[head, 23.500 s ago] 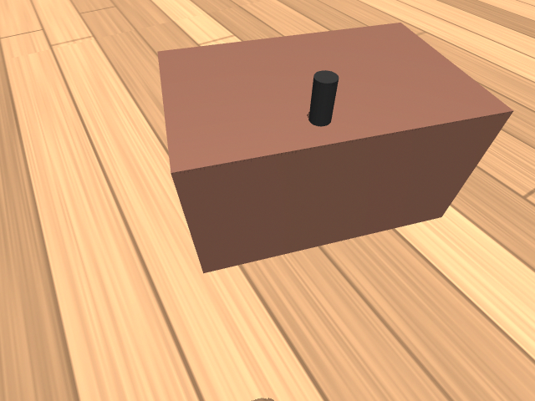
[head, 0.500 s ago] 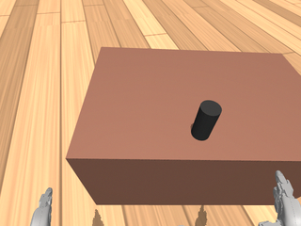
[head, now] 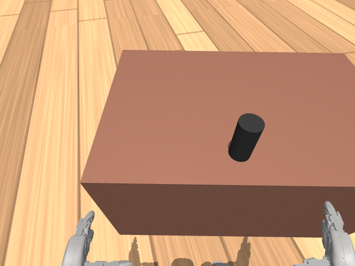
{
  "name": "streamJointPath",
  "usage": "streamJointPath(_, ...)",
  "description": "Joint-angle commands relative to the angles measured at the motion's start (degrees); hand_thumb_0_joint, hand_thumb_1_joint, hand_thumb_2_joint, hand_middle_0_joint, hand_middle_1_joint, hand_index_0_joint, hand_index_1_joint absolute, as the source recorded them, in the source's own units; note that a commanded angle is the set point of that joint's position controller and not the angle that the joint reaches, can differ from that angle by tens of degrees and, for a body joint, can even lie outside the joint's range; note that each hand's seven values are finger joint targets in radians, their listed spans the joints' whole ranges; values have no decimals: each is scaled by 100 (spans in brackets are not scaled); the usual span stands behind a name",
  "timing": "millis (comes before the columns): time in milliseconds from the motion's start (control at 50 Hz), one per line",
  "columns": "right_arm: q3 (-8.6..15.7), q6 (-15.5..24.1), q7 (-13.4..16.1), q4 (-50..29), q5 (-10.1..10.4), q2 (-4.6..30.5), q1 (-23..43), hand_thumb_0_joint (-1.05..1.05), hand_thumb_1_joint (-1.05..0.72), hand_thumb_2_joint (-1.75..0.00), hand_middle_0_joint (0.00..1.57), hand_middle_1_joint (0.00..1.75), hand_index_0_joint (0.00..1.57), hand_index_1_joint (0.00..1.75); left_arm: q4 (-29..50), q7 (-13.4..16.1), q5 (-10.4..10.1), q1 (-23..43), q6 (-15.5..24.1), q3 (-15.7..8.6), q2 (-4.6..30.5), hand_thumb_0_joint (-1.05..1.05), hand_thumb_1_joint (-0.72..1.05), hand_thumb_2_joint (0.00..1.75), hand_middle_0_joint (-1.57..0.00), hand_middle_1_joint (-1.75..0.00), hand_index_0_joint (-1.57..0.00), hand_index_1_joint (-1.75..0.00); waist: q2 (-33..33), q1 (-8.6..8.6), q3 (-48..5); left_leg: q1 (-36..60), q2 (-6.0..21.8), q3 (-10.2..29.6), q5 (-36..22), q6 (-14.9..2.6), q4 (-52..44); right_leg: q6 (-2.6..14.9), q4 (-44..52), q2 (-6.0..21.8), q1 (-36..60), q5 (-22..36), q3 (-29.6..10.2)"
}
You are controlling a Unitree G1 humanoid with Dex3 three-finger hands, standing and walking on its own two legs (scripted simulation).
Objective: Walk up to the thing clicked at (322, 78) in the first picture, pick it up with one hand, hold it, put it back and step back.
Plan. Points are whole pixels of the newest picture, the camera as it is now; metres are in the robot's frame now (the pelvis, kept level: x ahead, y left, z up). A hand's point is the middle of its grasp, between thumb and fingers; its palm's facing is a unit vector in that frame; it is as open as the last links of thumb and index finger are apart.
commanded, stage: home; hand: right
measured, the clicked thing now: (244, 139) +0.49 -0.20 -0.06
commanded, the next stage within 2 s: none
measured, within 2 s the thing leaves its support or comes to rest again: neither
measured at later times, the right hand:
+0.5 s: hand (265, 246) +0.18 -0.18 -0.07, palm faces +0.10 +0.96 -0.25, open 17.5 cm
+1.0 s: hand (264, 250) +0.17 -0.18 -0.07, palm faces +0.12 +0.95 -0.28, open 17.5 cm
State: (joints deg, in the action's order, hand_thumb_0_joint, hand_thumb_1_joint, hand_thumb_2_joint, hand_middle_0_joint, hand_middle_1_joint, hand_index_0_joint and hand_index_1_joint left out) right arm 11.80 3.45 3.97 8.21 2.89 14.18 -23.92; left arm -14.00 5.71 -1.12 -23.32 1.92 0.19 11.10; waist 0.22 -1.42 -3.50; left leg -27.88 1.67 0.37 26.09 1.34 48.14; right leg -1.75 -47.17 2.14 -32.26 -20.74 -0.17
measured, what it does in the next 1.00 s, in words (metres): stands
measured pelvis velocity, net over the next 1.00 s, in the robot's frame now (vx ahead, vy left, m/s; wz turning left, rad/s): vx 0.01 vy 0.00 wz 0.00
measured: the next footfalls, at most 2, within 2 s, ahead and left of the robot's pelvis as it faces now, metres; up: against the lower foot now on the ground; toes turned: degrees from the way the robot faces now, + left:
none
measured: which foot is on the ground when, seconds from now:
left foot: down 0.00-1.00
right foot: down 0.00-1.00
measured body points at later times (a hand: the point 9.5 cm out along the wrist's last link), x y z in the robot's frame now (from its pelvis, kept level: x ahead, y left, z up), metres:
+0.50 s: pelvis +0.01 +0.00 -0.01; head +0.04 +0.00 +0.44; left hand +0.17 +0.24 -0.08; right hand +0.17 -0.23 -0.05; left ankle -0.02 +0.13 -0.70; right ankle +0.03 -0.14 -0.70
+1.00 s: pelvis +0.01 +0.00 -0.01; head +0.04 +0.00 +0.44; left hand +0.17 +0.24 -0.09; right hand +0.17 -0.23 -0.05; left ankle -0.02 +0.13 -0.70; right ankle +0.03 -0.14 -0.70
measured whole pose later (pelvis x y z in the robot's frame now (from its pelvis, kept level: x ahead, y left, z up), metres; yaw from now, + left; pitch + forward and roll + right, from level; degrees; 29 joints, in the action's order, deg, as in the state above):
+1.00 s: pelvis +0.01 +0.00 -0.01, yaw +0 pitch +8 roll +1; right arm -0.1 -10.3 8.0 2.4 0.9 10.7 -26.5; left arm -28.4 8.4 -1.0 -15.3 4.2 0.5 12.5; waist 1.7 1.1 -4.9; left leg -31.4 0.6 -0.4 28.7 1.3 52.5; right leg -1.9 -53.5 3.2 -36.9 -24.3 -1.2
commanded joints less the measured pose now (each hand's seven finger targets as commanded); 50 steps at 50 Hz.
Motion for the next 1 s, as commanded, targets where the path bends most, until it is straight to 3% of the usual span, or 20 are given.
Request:
streamJointPath(0,-190,203,10,-955,-38,518,72,0,54,-6,5,5,5,5,912,59,12,135,346,-567,875,0,53,71,-17,-24,-17,-24,274,180,-728,-136,-237,-388,-1207,-131,-707,120,781,-77,946,1007,205)
streamJointPath(40,-387,106,4,-839,-51,412,26,0,56,-5,5,5,5,5,869,50,-8,110,319,-736,996,0,65,76,-17,-25,-17,-25,159,215,-665,-158,-247,-428,-1236,-128,-684,124,760,-53,944,1065,177)
streamJointPath(120,-459,-43,41,-892,-109,449,236,0,56,-5,5,5,5,5,984,6,-25,197,213,-447,686,0,79,84,-19,-28,-19,-28,35,165,-772,-111,-241,-425,-1390,-122,-634,146,631,-51,865,1223,162)
streamJointPath(140,-622,-72,31,-762,-117,321,154,0,56,-5,5,5,5,5,974,-2,-23,133,177,-401,636,0,82,85,-19,-28,-19,-28,12,199,-758,-118,-241,-420,-1428,-125,-615,147,609,-57,853,1262,177)
streamJointPath(160,-556,-72,38,-813,-119,407,166,0,56,-5,5,5,5,5,1052,-16,-15,330,157,-292,526,0,84,87,-19,-29,-19,-29,54,68,-752,-27,-211,-396,-1415,-125,-637,152,573,-87,754,1218,204)
streamJointPath(220,-682,-80,67,-837,-122,364,278,0,56,-5,5,5,5,5,1072,-39,-14,444,80,-157,389,0,88,89,-20,-29,-20,-29,340,56,-722,-38,-197,-337,-1393,-144,-611,123,547,-98,705,1160,250)
streamJointPath(240,-682,-95,65,-865,-119,368,223,0,55,-5,5,5,5,5,1260,-24,-9,498,75,-208,467,0,88,89,-20,-29,-20,-30,246,98,-909,20,-193,-317,-1489,-126,-611,139,496,-103,756,1217,264)
streamJointPath(280,-673,-137,84,-854,-110,412,156,0,55,-5,5,5,5,5,1121,-28,-3,329,21,-186,435,0,89,90,-20,-30,-20,-30,319,84,-743,-2,-180,-310,-1481,-119,-646,140,496,-128,662,1163,305)
streamJointPath(320,-854,-163,59,-803,-112,248,65,0,55,-6,5,5,5,5,1112,-38,-7,340,1,-223,460,0,90,90,-20,-30,-20,-30,296,121,-770,-40,-203,-336,-1557,-115,-590,129,490,-106,746,1270,300)
streamJointPath(340,-438,-219,201,-1106,-127,498,-147,0,59,-3,5,5,5,5,37,1,-23,605,-15,-373,896,0,90,90,-20,-30,-20,-30,368,101,-818,-66,-286,-326,-1491,-120,-519,150,368,-54,678,1163,204)
streamJointPath(360,-804,-295,184,-977,-139,189,-214,0,59,-3,5,5,5,5,170,16,-32,603,21,-301,808,0,90,90,-20,-30,-20,-30,172,222,-592,-159,-286,-328,-1364,-106,-577,170,391,-39,611,1000,215)
streamJointPath(400,-985,-381,204,-1050,-153,56,-228,0,56,-5,5,5,5,5,84,4,-40,721,103,-259,704,0,90,90,-20,-30,-20,-30,138,226,-590,-169,-280,-360,-1336,-102,-566,180,372,-48,503,943,208)
streamJointPath(480,-916,-458,259,-1175,-152,164,-126,0,57,-4,5,5,5,5,-164,46,-54,922,150,-262,752,0,90,90,-20,-30,-20,-30,-121,290,-534,-338,-280,-321,-1239,-68,-598,217,248,-49,438,810,181)
streamJointPath(520,-803,-522,292,-1358,-170,304,-44,0,56,-5,5,5,5,5,-239,92,-54,984,190,-286,773,0,90,90,-20,-30,-20,-30,-34,266,-774,-293,-258,-277,-1413,-43,-584,228,136,-71,508,932,196)
streamJointPath(580,-824,-630,344,-1507,-171,273,-17,0,56,-5,5,5,5,5,-350,141,-56,1016,255,-308,823,0,90,90,-20,-30,-20,-30,48,275,-853,-318,-290,-310,-1411,-74,-470,195,160,-44,590,1006,138)
streamJointPath(720,-874,-866,417,-1548,-205,251,-134,0,55,-5,5,5,5,5,-443,250,-34,1143,400,-280,787,0,90,90,-20,-30,-20,-30,30,235,-723,-427,-282,-308,-843,-86,-580,196,201,-81,404,480,143)
streamJointPath(820,-876,-985,456,-1561,-209,249,-212,0,55,-5,5,5,5,5,-494,308,-12,1158,480,-249,758,0,90,90,-20,-30,-20,-30,35,202,-665,-416,-282,-296,-876,-78,-594,194,153,-89,332,491,159)
streamJointPath(840,-890,-1001,451,-1598,-212,222,-183,0,56,-5,5,5,5,5,-496,317,-2,1144,498,-261,770,0,90,90,-20,-30,-20,-30,-59,273,-756,-384,-276,-301,-1015,-56,-582,213,109,-90,369,597,153)
streamJointPath(880,-834,-1061,466,-1644,-225,310,-192,0,56,-4,5,5,5,5,-519,334,-3,1124,517,-266,767,0,90,90,-20,-30,-20,-30,-24,229,-855,-340,-275,-289,-1252,-39,-553,215,55,-98,373,788,169)
streamJointPath(980,-882,-1155,468,-1672,-223,239,-89,0,56,-4,5,5,5,5,-545,362,12,1150,567,-251,796,0,90,90,-20,-30,-20,-30,65,277,-674,-489,-300,-346,-939,-85,-521,188,200,-64,396,570,101)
